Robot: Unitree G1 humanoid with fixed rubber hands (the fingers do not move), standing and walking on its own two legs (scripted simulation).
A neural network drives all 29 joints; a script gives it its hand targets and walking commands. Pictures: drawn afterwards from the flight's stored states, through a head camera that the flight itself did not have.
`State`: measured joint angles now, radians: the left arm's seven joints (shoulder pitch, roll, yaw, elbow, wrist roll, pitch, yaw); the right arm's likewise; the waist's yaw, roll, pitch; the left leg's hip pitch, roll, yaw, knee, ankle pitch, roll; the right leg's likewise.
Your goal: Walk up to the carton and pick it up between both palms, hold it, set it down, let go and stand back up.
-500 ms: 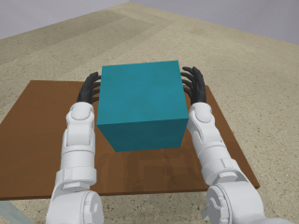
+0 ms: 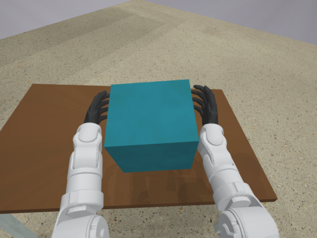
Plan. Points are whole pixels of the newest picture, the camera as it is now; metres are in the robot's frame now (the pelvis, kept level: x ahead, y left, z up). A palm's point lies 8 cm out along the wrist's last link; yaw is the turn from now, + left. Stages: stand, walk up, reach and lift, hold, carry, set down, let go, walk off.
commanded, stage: set down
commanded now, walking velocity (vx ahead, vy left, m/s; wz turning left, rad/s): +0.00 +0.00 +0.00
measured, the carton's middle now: (153, 129) +0.38 +0.01 +0.08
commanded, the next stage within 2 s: none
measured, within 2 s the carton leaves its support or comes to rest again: neither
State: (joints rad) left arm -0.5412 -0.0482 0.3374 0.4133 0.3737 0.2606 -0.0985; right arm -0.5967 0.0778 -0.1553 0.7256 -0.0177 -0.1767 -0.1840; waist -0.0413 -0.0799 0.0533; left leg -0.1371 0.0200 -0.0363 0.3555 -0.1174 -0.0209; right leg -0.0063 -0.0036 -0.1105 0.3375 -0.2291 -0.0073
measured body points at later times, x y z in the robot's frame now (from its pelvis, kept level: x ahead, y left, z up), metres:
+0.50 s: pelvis +0.02 +0.00 +0.00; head +0.03 +0.03 +0.45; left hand +0.41 +0.14 +0.07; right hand +0.39 -0.15 +0.09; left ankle +0.06 +0.13 -0.75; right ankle -0.02 -0.10 -0.75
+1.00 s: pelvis +0.03 +0.00 +0.00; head +0.05 +0.03 +0.45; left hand +0.41 +0.13 +0.03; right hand +0.38 -0.16 +0.05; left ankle +0.06 +0.13 -0.75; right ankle -0.02 -0.10 -0.75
